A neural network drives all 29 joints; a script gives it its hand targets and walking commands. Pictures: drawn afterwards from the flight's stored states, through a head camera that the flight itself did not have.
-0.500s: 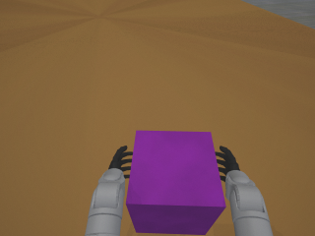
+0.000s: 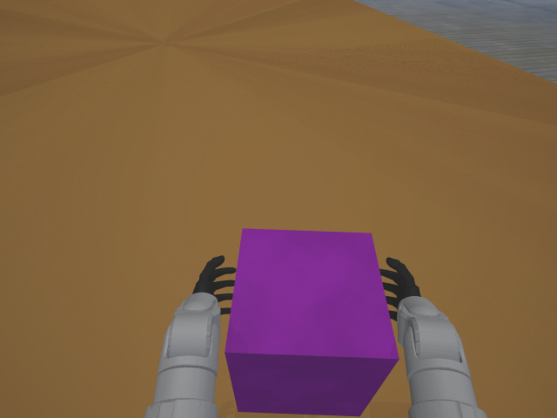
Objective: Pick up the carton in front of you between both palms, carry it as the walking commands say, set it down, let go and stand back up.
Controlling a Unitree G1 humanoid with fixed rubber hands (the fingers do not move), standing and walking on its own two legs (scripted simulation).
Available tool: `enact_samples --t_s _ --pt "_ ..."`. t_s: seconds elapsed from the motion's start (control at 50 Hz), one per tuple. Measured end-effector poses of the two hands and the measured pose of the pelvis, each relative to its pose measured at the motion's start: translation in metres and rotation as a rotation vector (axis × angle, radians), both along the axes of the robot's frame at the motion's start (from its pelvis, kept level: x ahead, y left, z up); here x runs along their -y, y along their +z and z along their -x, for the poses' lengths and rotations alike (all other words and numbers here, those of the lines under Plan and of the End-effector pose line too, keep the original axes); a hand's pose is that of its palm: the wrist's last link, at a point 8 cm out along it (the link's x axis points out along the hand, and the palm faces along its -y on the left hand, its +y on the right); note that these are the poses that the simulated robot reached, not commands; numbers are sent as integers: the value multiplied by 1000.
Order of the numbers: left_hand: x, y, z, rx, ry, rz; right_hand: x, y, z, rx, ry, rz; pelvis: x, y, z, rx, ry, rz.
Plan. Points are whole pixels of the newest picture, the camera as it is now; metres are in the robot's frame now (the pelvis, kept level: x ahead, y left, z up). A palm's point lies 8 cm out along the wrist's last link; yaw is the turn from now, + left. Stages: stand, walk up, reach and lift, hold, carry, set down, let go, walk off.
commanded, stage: hold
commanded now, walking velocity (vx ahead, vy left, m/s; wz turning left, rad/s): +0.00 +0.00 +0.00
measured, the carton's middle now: (302, 325) +0.30 +0.00 -0.04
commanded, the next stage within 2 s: set down in 0.08 s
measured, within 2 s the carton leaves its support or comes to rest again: neither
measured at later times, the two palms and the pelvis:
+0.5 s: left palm (213, 303) +0.34 +0.16 -0.04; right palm (383, 297) +0.36 -0.14 -0.02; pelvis +0.00 -0.04 -0.02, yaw +2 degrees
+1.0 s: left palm (214, 330) +0.39 +0.18 -0.22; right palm (350, 330) +0.39 -0.12 -0.20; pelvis -0.05 -0.02 -0.14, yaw -1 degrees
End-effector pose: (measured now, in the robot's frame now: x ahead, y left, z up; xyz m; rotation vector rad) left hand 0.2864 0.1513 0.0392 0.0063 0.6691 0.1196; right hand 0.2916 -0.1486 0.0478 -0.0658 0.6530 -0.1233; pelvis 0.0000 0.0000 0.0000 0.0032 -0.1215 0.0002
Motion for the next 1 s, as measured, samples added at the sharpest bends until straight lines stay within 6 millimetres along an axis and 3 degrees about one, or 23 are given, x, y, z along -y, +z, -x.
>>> enact_samples --t_s 0.2,0.38,0.52,0.64,0.72,1.0 --pt "12 -2 -8 -11 0 -12 12 -3 -8 -12 -1 -4 13 1 -6 -7 -2 -6" --pt "9 -29 -34 -42 35 -9 6 -25 -43 -44 11 -7 33 -5 -4 -76 15 -3" --pt "-6 -86 -52 -64 36 -23 -8 -80 -67 -64 39 10 41 -18 1 -246 43 15" --pt "-12 -154 -59 -64 26 -13 -14 -148 -67 -64 7 -9 40 -37 9 -452 33 33" --pt "-16 -189 -67 -34 8 -6 -17 -184 -67 -34 -35 -37 34 -56 15 -586 18 42" --pt "-30 -256 -100 11 45 34 -32 -249 -103 15 -47 -57 15 -140 48 -782 3 62"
